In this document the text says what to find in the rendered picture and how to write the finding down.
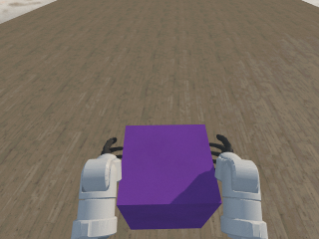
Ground robot right forearm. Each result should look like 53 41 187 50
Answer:
214 152 268 239

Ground carton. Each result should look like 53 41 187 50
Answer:
117 124 222 230

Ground robot left forearm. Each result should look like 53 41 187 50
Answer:
71 153 122 239

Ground right robot hand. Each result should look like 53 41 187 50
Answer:
209 134 234 171

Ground left robot hand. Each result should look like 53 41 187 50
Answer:
101 137 124 159

